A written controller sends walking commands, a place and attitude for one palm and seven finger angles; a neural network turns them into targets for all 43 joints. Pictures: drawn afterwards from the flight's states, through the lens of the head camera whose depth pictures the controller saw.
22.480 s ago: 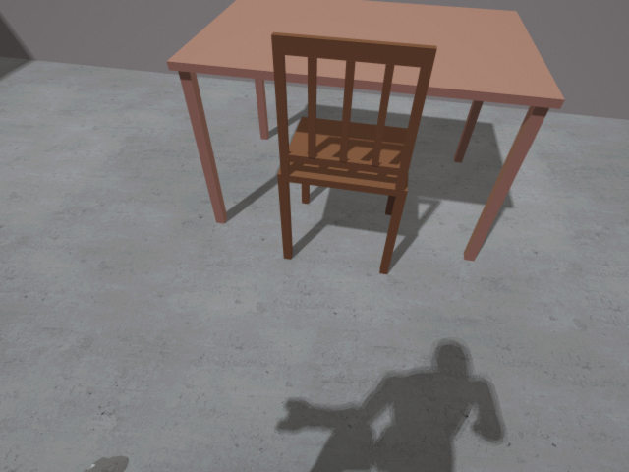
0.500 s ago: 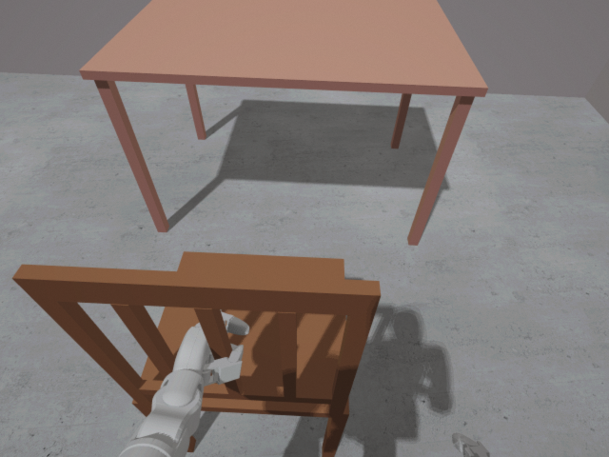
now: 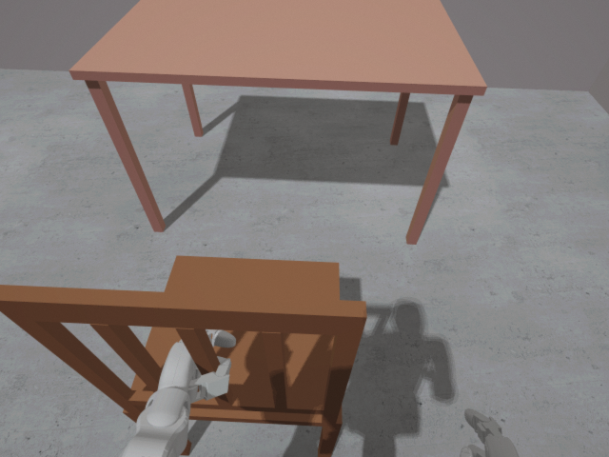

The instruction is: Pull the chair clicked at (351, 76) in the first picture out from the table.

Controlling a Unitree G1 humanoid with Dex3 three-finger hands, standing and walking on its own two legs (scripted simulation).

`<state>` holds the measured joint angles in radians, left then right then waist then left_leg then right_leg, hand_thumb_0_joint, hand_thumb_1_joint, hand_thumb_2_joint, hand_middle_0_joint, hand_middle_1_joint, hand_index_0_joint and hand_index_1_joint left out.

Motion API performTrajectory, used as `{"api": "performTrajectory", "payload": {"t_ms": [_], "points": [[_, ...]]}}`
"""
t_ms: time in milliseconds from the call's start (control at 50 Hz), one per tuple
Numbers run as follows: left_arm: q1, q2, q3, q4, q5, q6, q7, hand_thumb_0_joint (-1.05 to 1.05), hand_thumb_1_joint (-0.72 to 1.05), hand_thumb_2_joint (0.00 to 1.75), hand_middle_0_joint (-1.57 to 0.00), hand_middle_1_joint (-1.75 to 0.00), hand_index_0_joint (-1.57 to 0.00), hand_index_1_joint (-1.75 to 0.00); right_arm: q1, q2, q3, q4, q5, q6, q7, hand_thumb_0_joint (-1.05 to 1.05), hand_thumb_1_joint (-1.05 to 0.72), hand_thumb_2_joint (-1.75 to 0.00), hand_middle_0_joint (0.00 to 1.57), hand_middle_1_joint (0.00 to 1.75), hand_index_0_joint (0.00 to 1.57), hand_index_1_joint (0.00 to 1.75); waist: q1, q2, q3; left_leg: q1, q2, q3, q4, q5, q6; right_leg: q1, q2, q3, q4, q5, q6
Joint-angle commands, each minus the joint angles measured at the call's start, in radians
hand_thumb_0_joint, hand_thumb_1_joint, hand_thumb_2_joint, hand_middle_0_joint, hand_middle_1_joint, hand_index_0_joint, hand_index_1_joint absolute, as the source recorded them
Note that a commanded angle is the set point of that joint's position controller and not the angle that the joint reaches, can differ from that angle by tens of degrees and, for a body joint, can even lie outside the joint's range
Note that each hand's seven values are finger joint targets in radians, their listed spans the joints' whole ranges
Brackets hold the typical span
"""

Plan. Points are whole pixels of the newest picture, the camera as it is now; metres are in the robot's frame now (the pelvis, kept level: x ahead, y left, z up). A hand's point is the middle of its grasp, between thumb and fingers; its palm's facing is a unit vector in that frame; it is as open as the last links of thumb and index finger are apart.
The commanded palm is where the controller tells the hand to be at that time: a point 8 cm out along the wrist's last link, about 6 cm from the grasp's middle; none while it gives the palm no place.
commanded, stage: open the thumb and straighten the fingers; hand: left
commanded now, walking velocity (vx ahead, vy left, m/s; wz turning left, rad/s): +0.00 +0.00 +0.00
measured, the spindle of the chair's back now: (210, 368) +0.26 +0.16 -0.09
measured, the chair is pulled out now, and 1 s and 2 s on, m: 0.69 0.69 0.69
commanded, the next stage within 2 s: draw the fingers out of the gap in 0.80 s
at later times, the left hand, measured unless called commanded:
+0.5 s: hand (215, 370) +0.25 +0.15 -0.07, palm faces +0.03 -0.99 -0.14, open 13.1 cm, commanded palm +0.23 +0.20 -0.05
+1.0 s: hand (209, 388) +0.23 +0.15 -0.07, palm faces +0.04 -0.99 -0.14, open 17.4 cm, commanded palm +0.20 +0.20 -0.05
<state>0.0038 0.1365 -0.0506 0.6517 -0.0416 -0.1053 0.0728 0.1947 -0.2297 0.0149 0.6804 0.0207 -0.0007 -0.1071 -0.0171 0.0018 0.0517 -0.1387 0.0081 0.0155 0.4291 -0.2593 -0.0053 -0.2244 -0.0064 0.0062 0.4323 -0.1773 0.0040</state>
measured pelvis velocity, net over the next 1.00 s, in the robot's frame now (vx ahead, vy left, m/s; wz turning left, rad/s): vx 0.02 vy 0.00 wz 0.07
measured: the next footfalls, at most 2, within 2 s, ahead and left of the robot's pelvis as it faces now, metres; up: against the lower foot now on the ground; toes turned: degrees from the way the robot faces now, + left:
none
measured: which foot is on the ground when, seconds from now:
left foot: down 0.00-1.00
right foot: down 0.00-1.00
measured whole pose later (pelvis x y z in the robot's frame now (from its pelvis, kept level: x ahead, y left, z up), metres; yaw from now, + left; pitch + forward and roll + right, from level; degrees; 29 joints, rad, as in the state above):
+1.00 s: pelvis +0.02 +0.00 -0.05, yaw +4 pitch +10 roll -1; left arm 0.32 0.19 -0.05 0.01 -0.08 0.21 0.02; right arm 0.25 -0.26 0.03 0.51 0.03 -0.11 -0.08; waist -0.04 0.04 -0.12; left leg -0.57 -0.01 -0.05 0.88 -0.48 -0.01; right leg -0.62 -0.03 -0.06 0.86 -0.41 0.00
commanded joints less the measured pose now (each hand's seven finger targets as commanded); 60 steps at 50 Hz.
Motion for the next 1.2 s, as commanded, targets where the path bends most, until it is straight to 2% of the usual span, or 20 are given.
{"api": "performTrajectory", "payload": {"t_ms": [0,40,60,80,160,260,280,300,340,460,540,560,640,740,820,860,880,940,1040,1180], "points": [[-0.191,0.132,0.042,-0.194,0.019,-0.038,0.022,0.0,0.9,0.9,-0.5,-1.45,-0.5,-1.45,-0.051,-0.109,-0.033,-0.122,0.005,-0.025,-0.011,0.0,-0.9,-0.9,0.2,0.3,0.2,0.3,0.008,0.028,-0.186,0.036,0.089,-0.069,-0.06,0.185,0.025,0.07,-0.11,0.093,-0.078,0.154,-0.036],[-0.173,0.153,0.068,-0.226,0.021,-0.042,0.027,0.0,0.9,0.9,-0.5,-1.45,-0.5,-1.45,-0.058,-0.107,-0.035,-0.13,0.003,-0.021,-0.011,0.0,-0.9,-0.9,0.2,0.3,0.2,0.3,0.015,0.031,-0.18,0.035,0.091,-0.072,-0.064,0.158,0.028,0.06,-0.11,0.1,-0.086,0.116,-0.035],[-0.107,0.044,-0.003,-0.166,-0.043,0.001,-0.001,0.0,0.78,0.84,-0.5,-1.45,-0.5,-1.45,-0.048,-0.143,-0.04,-0.131,0.046,-0.031,0.025,0.0,-0.9,-0.9,0.2,0.3,0.2,0.3,-0.059,-0.117,-0.147,-0.112,0.047,-0.039,-0.038,0.093,0.02,-0.009,-0.066,-0.014,-0.013,0.05,-0.022],[-0.149,0.089,0.036,-0.259,-0.047,-0.007,-0.017,0.0,0.66,0.78,-0.5,-1.45,-0.5,-1.45,-0.069,-0.153,-0.045,-0.153,0.044,-0.042,0.04,0.0,-0.9,-0.9,0.2,0.3,0.2,0.3,-0.027,-0.12,-0.165,-0.16,0.04,-0.034,-0.012,0.073,0.025,-0.02,-0.06,-0.009,0.012,0.038,-0.025],[-0.094,0.117,0.041,-0.401,-0.039,-0.001,-0.03,0.0,0.17,0.55,-0.5,-1.45,-0.5,-1.45,-0.067,-0.14,-0.05,-0.185,0.033,-0.073,0.063,0.0,-0.9,-0.9,0.2,0.3,0.2,0.3,-0.014,0.058,-0.251,-0.178,0.014,-0.022,0.054,0.058,0.021,-0.055,-0.053,-0.005,0.062,0.002,-0.033],[-0.064,0.117,0.042,-0.45,-0.031,0.057,-0.027,0.0,-0.43,0.26,-0.47,-1.38,-0.47,-1.38,-0.053,-0.149,-0.049,-0.204,0.031,-0.093,0.072,0.0,-0.9,-0.9,0.2,0.3,0.2,0.3,-0.025,0.013,-0.268,-0.262,0.011,-0.029,0.122,0.027,0.021,-0.125,-0.041,-0.021,0.128,-0.027,-0.029],[-0.078,0.158,0.085,-0.482,-0.036,0.068,-0.021,0.0,-0.55,0.2,-0.45,-1.3,-0.45,-1.3,-0.051,-0.153,-0.051,-0.211,0.03,-0.096,0.069,0.0,-0.9,-0.9,0.2,0.3,0.2,0.3,-0.017,0.009,-0.291,-0.272,0.008,-0.03,0.128,0.015,0.021,-0.115,-0.042,-0.018,0.134,-0.036,-0.027],[-0.039,0.156,0.088,-0.478,-0.041,0.085,-0.02,0.0,-0.55,0.2,-0.43,-1.23,-0.43,-1.23,-0.052,-0.156,-0.053,-0.214,0.031,-0.099,0.065,0.0,-0.9,-0.9,0.2,0.3,0.2,0.3,-0.017,-0.025,-0.286,-0.284,0.01,-0.033,0.133,0.014,0.022,-0.117,-0.038,-0.021,0.142,-0.038,-0.028],[-0.03,0.106,0.049,-0.51,-0.045,0.109,-0.021,0.0,-0.55,0.2,-0.38,-1.09,-0.38,-1.09,-0.052,-0.152,-0.048,-0.23,0.03,-0.109,0.06,0.0,-0.9,-0.9,0.2,0.3,0.2,0.3,-0.019,-0.016,-0.302,-0.299,0.005,-0.028,0.158,0.018,0.021,-0.138,-0.04,-0.031,0.167,-0.03,-0.022],[0.04,0.089,0.033,-0.611,-0.051,0.149,-0.033,0.0,-0.55,0.2,-0.22,-0.65,-0.22,-0.65,-0.024,-0.158,-0.053,-0.248,0.023,-0.14,0.045,0.0,-0.9,-0.9,0.2,0.3,0.2,0.3,-0.021,-0.037,-0.369,-0.298,0.005,-0.035,0.226,0.115,0.017,-0.153,-0.04,-0.047,0.236,0.073,-0.02],[0.08,0.102,0.029,-0.664,-0.043,0.176,-0.037,0.0,-0.55,0.2,-0.13,-0.36,-0.13,-0.36,-0.012,-0.159,-0.049,-0.259,0.02,-0.15,0.041,0.0,-0.9,-0.9,0.2,0.3,0.2,0.3,-0.028,-0.029,-0.349,-0.321,0.003,-0.039,0.261,0.144,0.015,-0.18,-0.041,-0.053,0.266,0.11,-0.02],[0.059,0.165,0.096,-0.649,-0.04,0.183,-0.032,0.0,-0.55,0.2,-0.1,-0.29,-0.1,-0.29,-0.002,-0.165,-0.05,-0.252,0.018,-0.146,0.037,0.0,-0.9,-0.9,0.2,0.3,0.2,0.3,-0.027,-0.05,-0.34,-0.344,0.0,-0.037,0.271,0.127,0.016,-0.186,-0.041,-0.05,0.269,0.102,-0.018],[0.111,0.139,0.068,-0.707,-0.028,0.204,-0.035,0.0,-0.55,0.2,0.0,0.0,0.0,0.0,0.001,-0.156,-0.047,-0.275,0.017,-0.148,0.032,0.0,-0.9,-0.9,0.2,0.3,0.2,0.3,-0.022,-0.019,-0.35,-0.347,-0.003,-0.033,0.296,0.152,0.017,-0.188,-0.044,-0.052,0.291,0.127,-0.021],[0.144,0.099,0.01,-0.789,-0.036,0.226,-0.043,0.0,-0.55,0.2,0.0,0.0,0.0,0.0,0.004,-0.153,-0.041,-0.292,0.017,-0.156,0.027,0.0,-0.9,-0.9,0.2,0.3,0.2,0.3,-0.035,0.011,-0.367,-0.332,-0.003,-0.041,0.326,0.19,0.018,-0.205,-0.045,-0.064,0.31,0.156,-0.02],[0.148,0.141,0.048,-0.779,-0.038,0.247,-0.045,0.0,-0.55,0.2,0.0,0.0,0.0,0.0,0.01,-0.161,-0.038,-0.29,0.015,-0.154,0.016,0.0,-0.9,-0.9,0.2,0.3,0.2,0.3,-0.041,-0.027,-0.328,-0.376,-0.007,-0.045,0.336,0.133,0.021,-0.224,-0.042,-0.065,0.308,0.119,-0.017],[0.144,0.149,0.058,-0.786,-0.039,0.251,-0.047,0.0,-0.55,0.2,0.0,0.0,0.0,0.0,0.007,-0.162,-0.036,-0.296,0.016,-0.153,0.012,0.0,-0.9,-0.9,0.2,0.3,0.2,0.3,-0.038,-0.042,-0.325,-0.395,-0.01,-0.044,0.338,0.101,0.023,-0.226,-0.043,-0.062,0.306,0.087,-0.014],[0.244,0.152,0.07,-0.803,-0.036,0.253,-0.05,0.0,-0.55,0.2,0.0,0.0,0.0,0.0,0.004,-0.154,-0.041,-0.311,0.016,-0.155,0.013,0.0,-0.9,-0.9,0.2,0.3,0.2,0.3,-0.012,-0.019,-0.351,-0.387,-0.01,-0.041,0.333,0.112,0.021,-0.208,-0.044,-0.063,0.312,0.083,-0.017],[0.319,0.133,0.039,-0.883,-0.034,0.259,-0.047,0.0,-0.55,0.2,0.0,0.0,0.0,0.0,-0.003,-0.144,-0.037,-0.331,0.018,-0.158,0.017,0.0,-0.9,-0.9,0.2,0.3,0.2,0.3,-0.005,0.039,-0.374,-0.368,-0.009,-0.044,0.334,0.154,0.015,-0.203,-0.048,-0.067,0.326,0.109,-0.024],[0.391,0.123,0.021,-0.925,-0.032,0.269,-0.036,0.0,-0.55,0.2,0.0,0.0,0.0,0.0,-0.004,-0.142,-0.038,-0.341,0.018,-0.163,0.009,0.0,-0.9,-0.9,0.2,0.3,0.2,0.3,-0.025,-0.029,-0.313,-0.413,-0.006,-0.051,0.346,0.086,0.02,-0.25,-0.04,-0.073,0.321,0.04,-0.016],[0.423,0.147,0.022,-1.011,-0.024,0.253,-0.028,0.0,-0.55,0.2,0.0,0.0,0.0,0.0,-0.003,-0.14,-0.034,-0.351,0.015,-0.184,-0.007,0.0,-0.9,-0.9,0.2,0.3,0.2,0.3,-0.027,-0.015,-0.3,-0.441,-0.016,-0.061,0.363,0.007,0.026,-0.293,-0.037,-0.07,0.324,-0.069,-0.016]]}}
